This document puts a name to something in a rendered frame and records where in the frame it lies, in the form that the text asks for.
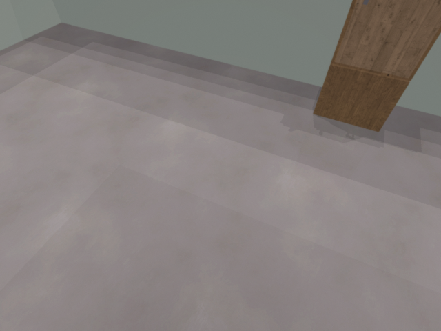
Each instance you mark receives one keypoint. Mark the cupboard door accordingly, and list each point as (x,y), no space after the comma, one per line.
(390,36)

